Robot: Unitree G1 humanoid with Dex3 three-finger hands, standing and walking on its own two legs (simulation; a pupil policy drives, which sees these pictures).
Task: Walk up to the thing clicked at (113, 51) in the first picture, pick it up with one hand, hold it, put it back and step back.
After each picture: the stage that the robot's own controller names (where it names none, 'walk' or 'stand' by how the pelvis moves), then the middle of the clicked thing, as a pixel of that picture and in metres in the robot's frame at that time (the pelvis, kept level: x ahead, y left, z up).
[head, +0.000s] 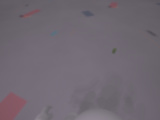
stand; (114, 50) +1.46 -0.49 -0.72
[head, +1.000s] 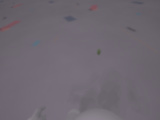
walk; (98, 51) +1.40 -0.06 -0.69
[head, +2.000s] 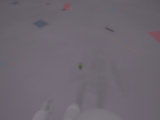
walk; (80, 66) +0.89 +0.23 -0.71
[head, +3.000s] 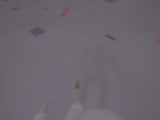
walk; (77, 85) +0.54 +0.25 -0.71
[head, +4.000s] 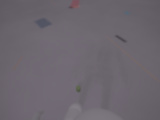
stand; (78, 88) +0.43 +0.18 -0.70
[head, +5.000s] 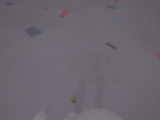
stand; (73, 99) +0.35 +0.19 -0.72
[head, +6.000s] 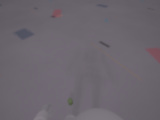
stand; (70, 101) +0.32 +0.22 -0.72
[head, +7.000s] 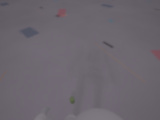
stand; (72, 100) +0.34 +0.21 -0.73
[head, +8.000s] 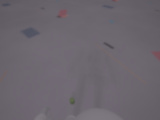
stand; (72, 101) +0.34 +0.20 -0.73
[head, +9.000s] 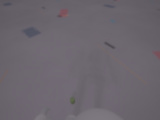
go down; (72, 100) +0.34 +0.20 -0.73
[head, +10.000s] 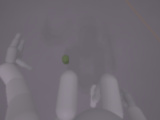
go down; (65, 59) +0.44 +0.19 -0.35
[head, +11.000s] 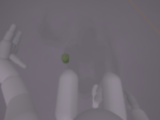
go down; (65, 58) +0.44 +0.20 -0.31
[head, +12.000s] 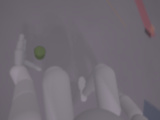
close in; (39, 53) +0.43 +0.24 -0.23
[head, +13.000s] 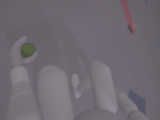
close; (27, 51) +0.43 +0.25 -0.23
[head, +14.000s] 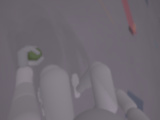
lift; (34, 55) +0.40 +0.23 -0.24
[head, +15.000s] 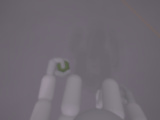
lift; (64, 68) +0.33 +0.20 -0.06
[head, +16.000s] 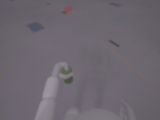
hold; (67, 75) +0.32 +0.17 +0.02
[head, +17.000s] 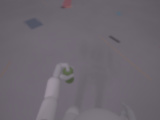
hold; (68, 75) +0.32 +0.16 -0.01
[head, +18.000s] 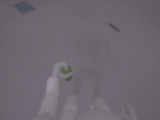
crouch; (67, 73) +0.34 +0.17 -0.06
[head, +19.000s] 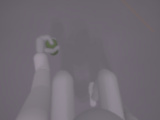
lower; (52, 47) +0.48 +0.22 -0.10
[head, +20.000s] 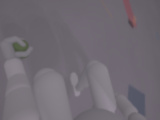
lower; (22, 49) +0.44 +0.26 -0.23
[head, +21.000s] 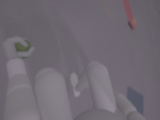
lower; (23, 49) +0.44 +0.26 -0.24
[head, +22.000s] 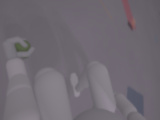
lower; (23, 49) +0.44 +0.26 -0.24
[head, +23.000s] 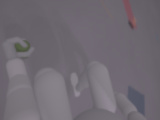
lower; (23, 49) +0.44 +0.26 -0.24
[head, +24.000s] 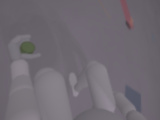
open; (26, 51) +0.43 +0.24 -0.24
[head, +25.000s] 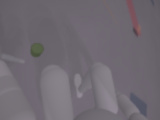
stand; (36, 50) +0.43 +0.23 -0.24
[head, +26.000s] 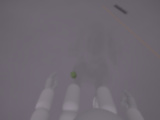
stand; (73, 75) +0.41 +0.17 -0.52
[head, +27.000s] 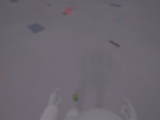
stand; (75, 97) +0.38 +0.15 -0.66
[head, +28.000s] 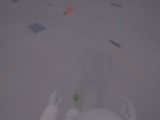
stand; (75, 97) +0.38 +0.16 -0.67
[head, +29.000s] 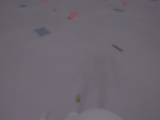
stand; (77, 98) +0.39 +0.15 -0.72
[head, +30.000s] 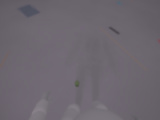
walk; (77, 83) +0.42 +0.11 -0.71
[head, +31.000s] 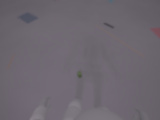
walk; (79, 74) +0.60 +0.15 -0.69
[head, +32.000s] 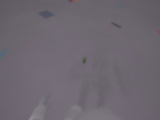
walk; (84, 60) +0.95 +0.15 -0.69
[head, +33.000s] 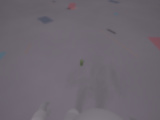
stand; (81, 62) +1.00 +0.17 -0.71
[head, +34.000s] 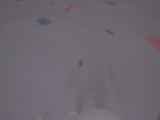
stand; (80, 63) +1.02 +0.18 -0.72
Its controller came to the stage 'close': yes
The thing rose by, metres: 0.71
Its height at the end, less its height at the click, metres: +0.00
